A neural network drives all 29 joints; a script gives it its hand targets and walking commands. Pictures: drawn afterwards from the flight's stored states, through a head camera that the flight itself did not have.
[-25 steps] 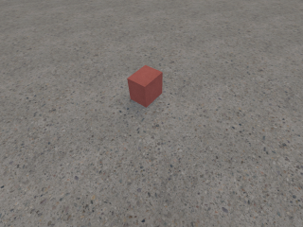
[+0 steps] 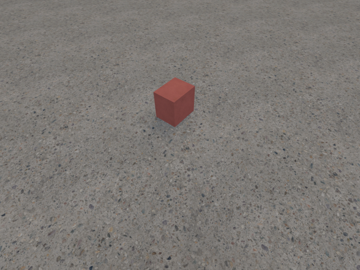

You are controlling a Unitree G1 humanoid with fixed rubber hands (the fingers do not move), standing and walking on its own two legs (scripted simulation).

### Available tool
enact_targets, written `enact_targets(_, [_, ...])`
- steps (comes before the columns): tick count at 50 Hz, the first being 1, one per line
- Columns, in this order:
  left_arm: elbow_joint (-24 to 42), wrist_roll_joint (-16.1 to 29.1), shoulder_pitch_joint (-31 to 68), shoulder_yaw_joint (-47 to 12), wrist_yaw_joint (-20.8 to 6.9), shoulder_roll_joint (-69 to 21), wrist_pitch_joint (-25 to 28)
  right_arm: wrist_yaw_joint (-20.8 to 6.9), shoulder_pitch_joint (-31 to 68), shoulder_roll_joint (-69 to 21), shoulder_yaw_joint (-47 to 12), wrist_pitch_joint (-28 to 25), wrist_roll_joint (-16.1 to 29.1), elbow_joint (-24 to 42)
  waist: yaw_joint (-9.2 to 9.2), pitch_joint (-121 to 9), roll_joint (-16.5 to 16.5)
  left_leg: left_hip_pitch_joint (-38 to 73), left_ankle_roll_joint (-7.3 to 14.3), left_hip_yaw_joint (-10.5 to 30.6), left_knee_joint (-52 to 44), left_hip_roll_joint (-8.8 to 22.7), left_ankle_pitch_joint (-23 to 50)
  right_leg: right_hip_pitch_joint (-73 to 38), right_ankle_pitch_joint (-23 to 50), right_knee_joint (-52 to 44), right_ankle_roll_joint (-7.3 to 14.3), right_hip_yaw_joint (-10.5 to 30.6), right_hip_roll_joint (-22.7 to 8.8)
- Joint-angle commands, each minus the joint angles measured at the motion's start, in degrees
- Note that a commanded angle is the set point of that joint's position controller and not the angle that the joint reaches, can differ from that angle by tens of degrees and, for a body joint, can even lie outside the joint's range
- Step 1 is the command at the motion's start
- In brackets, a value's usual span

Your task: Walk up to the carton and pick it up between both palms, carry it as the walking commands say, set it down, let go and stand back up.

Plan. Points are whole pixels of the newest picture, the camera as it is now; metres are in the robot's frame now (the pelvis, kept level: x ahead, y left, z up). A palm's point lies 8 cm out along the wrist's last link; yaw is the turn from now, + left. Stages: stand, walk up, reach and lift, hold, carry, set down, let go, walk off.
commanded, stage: walk up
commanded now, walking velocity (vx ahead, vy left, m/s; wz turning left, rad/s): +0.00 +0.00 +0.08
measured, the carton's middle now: (174, 101) +1.46 +0.06 -0.65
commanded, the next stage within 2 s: none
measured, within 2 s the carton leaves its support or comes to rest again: neither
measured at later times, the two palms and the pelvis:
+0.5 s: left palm out of the picture +0.00 +0.24 -0.14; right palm out of the picture +0.03 -0.25 -0.14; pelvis -0.03 +0.00 +0.00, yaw +1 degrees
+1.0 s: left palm out of the picture -0.03 +0.23 -0.13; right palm out of the picture +0.00 -0.26 -0.14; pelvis -0.06 -0.01 +0.00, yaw +1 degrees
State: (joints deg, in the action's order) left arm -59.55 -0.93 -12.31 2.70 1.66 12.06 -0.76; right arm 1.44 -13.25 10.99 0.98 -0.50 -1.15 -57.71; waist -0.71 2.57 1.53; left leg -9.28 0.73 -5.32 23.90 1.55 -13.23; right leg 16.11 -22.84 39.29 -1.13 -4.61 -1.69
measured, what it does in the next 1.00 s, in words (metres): steps on the spot: right foot, then left foot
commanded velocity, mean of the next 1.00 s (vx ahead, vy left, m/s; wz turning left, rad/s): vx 0.00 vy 0.00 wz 0.01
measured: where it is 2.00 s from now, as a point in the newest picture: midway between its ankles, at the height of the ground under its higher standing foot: outside the picture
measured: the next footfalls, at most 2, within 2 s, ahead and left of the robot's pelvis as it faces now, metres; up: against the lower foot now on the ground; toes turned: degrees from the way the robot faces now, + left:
right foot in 0.16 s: +0.02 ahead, -0.12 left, +0.00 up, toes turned -7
left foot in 0.48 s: +0.01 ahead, +0.11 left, +0.00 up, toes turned +5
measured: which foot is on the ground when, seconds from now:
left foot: down 0.00-0.18, up 0.20-0.46, down 0.48-0.78, up 0.80-1.00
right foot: up 0.00-0.14, down 0.16-0.50, up 0.52-0.74, down 0.76-1.00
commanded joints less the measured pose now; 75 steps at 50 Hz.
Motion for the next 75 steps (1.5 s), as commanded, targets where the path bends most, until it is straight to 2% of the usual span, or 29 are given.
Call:
enact_targets(1, [2.1, -0.3, -1.9, 0.5, 0.0, 3.0, 0.2, 0.5, -0.7, 8.0, 1.5, -0.7, -0.2, 1.4, -0.28, 1.0, -9.9, 0.3, 7.4, 11.4, -10.4, 14.1, 23.4, 2.3, -2.6, 5.1, -0.6, 1.9, -0.9])
enact_targets(7, [0.9, 0.4, -4.0, -0.1, 0.7, 2.9, 1.4, -0.3, -2.0, 8.1, 1.6, -0.5, 0.3, 0.4, -0.55, -2.4, -8.2, -0.2, 3.8, 7.2, -6.0, 9.1, 12.8, -9.1, 11.1, -17.5, 0.3, -1.2, -2.7])
enact_targets(8, [0.9, 0.1, -4.8, 0.6, 0.8, 5.1, 1.7, -0.5, -2.1, 7.1, 1.3, -0.6, 0.4, 1.1, -0.47, -3.0, -4.4, -4.6, 2.2, 6.2, -3.5, 7.4, 6.8, -12.8, 14.4, -18.8, 1.4, 2.9, -6.7])
enact_targets(9, [0.4, -0.2, -4.3, 1.1, 0.7, 8.2, 1.6, -0.4, 0.2, 4.7, 0.8, -0.6, 0.1, 2.4, -1.18, -1.8, 7.4, -9.0, -0.5, 2.7, -0.1, 3.0, -0.4, -11.0, 14.0, -22.7, 4.3, 11.4, -11.6])
enact_targets(10, [-0.2, -0.6, -4.5, 1.3, 0.6, 9.9, 1.4, -0.2, 1.5, 4.4, 0.8, -0.1, 0.1, 2.7, -1.76, 0.6, 10.9, -10.8, -1.4, 0.8, 4.9, 0.7, -5.9, -8.7, 12.3, -26.5, 7.2, 16.9, -15.5])
enact_targets(12, [0.8, -0.6, -1.7, 1.1, 0.9, 8.4, 1.6, -0.2, 1.3, 4.0, 0.9, 0.7, 0.0, 3.0, -1.44, 1.7, 9.0, -13.4, -0.9, 3.1, 16.5, 0.7, -13.5, -7.4, 14.3, -28.2, 9.7, 17.1, -18.2])
enact_targets(15, [1.7, -0.4, 0.5, 0.5, 1.1, 6.6, 2.3, -0.7, -0.4, 4.4, 1.0, 0.9, 0.4, 2.4, 0.12, 0.3, 5.3, -12.4, -1.0, 4.1, 22.1, 1.7, -11.4, -6.8, 23.1, -25.5, 9.7, 10.4, -15.7])
enact_targets(20, [1.4, -0.6, 0.3, 1.0, 0.6, 7.7, 2.0, -0.4, -1.6, 3.9, 0.5, 0.9, 0.6, 1.9, 0.22, -1.5, 7.4, -6.9, -1.3, 1.8, 12.5, 0.0, -8.8, -6.7, 22.0, -23.6, 8.2, 8.0, -12.7])
enact_targets(23, [0.5, -0.1, -0.2, 1.4, 0.3, 8.2, 1.3, 0.2, -4.4, 4.1, 0.5, 0.2, 0.4, 1.0, 1.29, -1.7, 5.1, -0.3, -1.4, 1.3, -1.1, 0.6, 2.0, -5.4, 20.3, -21.4, 5.6, 8.3, -10.7])
enact_targets(25, [1.5, 0.5, -0.5, 0.6, 0.0, 4.1, 1.3, 0.5, -5.4, 8.5, 1.6, -0.5, -0.2, 1.0, 1.11, -2.7, -7.1, 6.5, 0.0, 9.8, -7.2, 9.9, 11.0, 3.1, 12.0, -12.2, 2.3, 4.2, -3.8])
enact_targets(26, [2.6, 0.7, 1.4, 0.2, 0.1, 2.0, 0.9, 0.3, -4.3, 11.0, 2.1, -0.4, 0.0, 1.3, 1.41, -1.5, -13.2, 2.4, 3.3, 14.2, -10.3, 15.1, 10.4, 3.5, 2.5, -6.9, 0.3, -1.3, -0.3])
enact_targets(27, [2.8, 0.5, 1.2, 0.0, 0.2, 1.9, 0.6, 0.0, -2.7, 10.2, 1.5, -0.5, -0.1, 1.8, 1.00, -0.3, -13.3, -0.8, 5.8, 17.6, -12.3, 16.6, 12.4, 2.3, -0.6, -1.9, -0.2, -0.6, -0.3])
enact_targets(33, [1.9, 0.0, -1.4, 0.1, 0.1, 2.8, 0.5, 0.4, -0.7, 8.3, 1.4, -0.8, 0.0, 1.0, -0.09, -0.4, -9.7, 2.7, 6.6, 9.7, -9.1, 12.4, 23.5, 1.0, -0.1, -1.4, -0.5, 0.9, -1.0])
enact_targets(37, [0.9, 0.6, -3.4, -0.1, 0.6, 3.1, 1.4, -0.3, -1.4, 8.1, 1.4, -0.5, 0.3, 0.6, -0.56, -2.6, -8.0, -0.3, 3.9, 7.5, -6.3, 9.0, 12.5, -8.9, 10.8, -17.2, 0.6, -1.0, -2.9])
enact_targets(38, [0.9, 0.2, -4.2, 0.5, 0.8, 5.2, 1.8, -0.5, -1.5, 7.2, 1.2, -0.7, 0.4, 1.2, -0.45, -3.2, -4.3, -4.4, 2.3, 6.4, -3.8, 7.4, 6.9, -12.3, 14.1, -18.4, 1.7, 2.9, -6.8])
enact_targets(39, [0.4, 0.0, -3.6, 1.0, 0.6, 8.1, 1.6, -0.4, 0.6, 5.1, 0.8, -0.6, 0.1, 2.4, -1.09, -2.0, 6.8, -8.4, -0.3, 3.1, -0.8, 3.2, 0.2, -10.6, 13.6, -22.3, 4.4, 10.9, -11.2])
enact_targets(40, [-0.1, -0.4, -3.7, 1.3, 0.6, 9.8, 1.4, -0.2, 2.0, 4.6, 0.7, -0.2, 0.0, 2.7, -1.64, 0.5, 10.3, -10.3, -1.3, 1.0, 3.8, 0.9, -4.4, -8.4, 11.4, -26.4, 7.0, 16.3, -15.0])
enact_targets(42, [0.7, -0.4, -1.2, 1.1, 0.8, 8.5, 1.6, -0.3, 1.8, 4.1, 0.8, 0.6, 0.0, 3.0, -1.39, 1.6, 9.1, -12.6, -1.0, 3.0, 14.3, 0.8, -11.8, -7.1, 13.0, -28.3, 9.5, 17.0, -17.7])
enact_targets(45, [1.5, -0.3, 1.0, 0.5, 0.9, 6.9, 2.2, -0.6, -0.1, 4.4, 0.8, 0.7, 0.3, 2.4, 0.16, 0.2, 5.6, -11.6, -0.9, 4.0, 20.1, 1.5, -11.5, -6.6, 21.6, -25.6, 9.5, 11.1, -15.5])
enact_targets(52, [0.8, -0.1, 0.6, 1.3, 0.4, 8.4, 1.4, 0.0, -3.4, 4.0, 0.3, 0.2, 0.5, 1.4, 1.21, -1.7, 5.7, -1.8, -1.4, 1.2, 0.8, 0.2, 0.7, -6.0, 20.7, -22.0, 6.1, 8.3, -11.3])
enact_targets(54, [0.8, 0.4, -0.6, 0.9, 0.0, 5.5, 1.3, 0.5, -6.1, 6.7, 1.1, -0.5, -0.2, 0.6, 1.26, -3.1, -2.8, 6.4, -0.8, 7.1, -5.8, 6.8, 11.2, 0.3, 16.2, -14.2, 3.6, 6.2, -6.4])
enact_targets(55, [2.5, 0.9, 1.0, 0.3, 0.0, 2.7, 1.1, 0.4, -4.2, 10.8, 2.0, -0.5, -0.1, 1.6, 1.21, -2.3, -11.8, 4.5, 2.0, 12.2, -9.3, 13.8, 10.4, 4.1, 5.0, -8.4, 1.2, 0.5, -1.0])
enact_targets(56, [2.8, 0.7, 1.5, 0.0, 0.2, 1.8, 0.7, 0.1, -2.6, 10.9, 1.8, -0.5, 0.0, 2.0, 1.08, -1.1, -13.8, 0.1, 5.3, 16.6, -11.9, 16.6, 11.0, 2.6, 0.2, -3.2, 0.0, -1.1, -0.2])
enact_targets(58, [2.7, 0.4, -0.1, 0.3, 0.0, 2.9, 0.5, -0.1, 0.4, 9.6, 1.4, -0.4, 0.1, 2.1, -0.16, 0.6, -10.9, -2.0, 7.3, 15.9, -12.5, 15.9, 13.5, 1.7, -1.6, 2.6, -0.1, 1.4, -0.8])
enact_targets(62, [1.9, 0.1, -1.5, 0.0, 0.1, 2.7, 0.6, 0.4, 0.0, 8.3, 1.3, -0.8, 0.0, 1.2, -0.46, -0.5, -9.3, 2.6, 6.5, 9.4, -9.2, 12.5, 22.4, 0.6, 0.9, -2.6, -0.3, 0.8, -1.2])
enact_targets(66, [1.2, 0.6, -3.4, 0.0, 0.6, 3.6, 1.5, -0.4, -0.8, 7.9, 1.3, -0.6, 0.4, 1.0, -0.67, -2.9, -7.2, -1.2, 3.4, 7.2, -6.0, 8.7, 10.5, -9.6, 11.3, -17.1, 1.1, -0.1, -3.9])
enact_targets(68, [0.5, -0.1, -3.6, 1.0, 0.5, 8.7, 1.6, -0.4, 1.7, 5.3, 0.7, -0.5, 0.1, 2.8, -1.41, -1.4, 8.0, -8.6, -0.6, 2.2, 0.5, 2.7, -1.1, -9.3, 12.6, -23.4, 5.4, 13.0, -12.2])
enact_targets(69, [0.2, -0.4, -3.1, 1.2, 0.5, 9.7, 1.4, -0.3, 2.3, 4.6, 0.5, -0.1, 0.1, 2.9, -1.60, 0.8, 10.4, -10.7, -1.2, 1.1, 4.7, 0.8, -4.9, -8.1, 11.1, -26.9, 7.5, 16.8, -15.5])
enact_targets(75, [2.0, -0.1, 1.7, 0.5, 0.8, 7.1, 2.3, -0.6, -0.6, 4.2, 0.5, 0.5, 0.3, 2.4, 0.48, -1.2, 5.7, -10.2, -1.0, 3.3, 18.1, 1.3, -10.9, -7.2, 24.4, -24.2, 9.3, 9.3, -14.6])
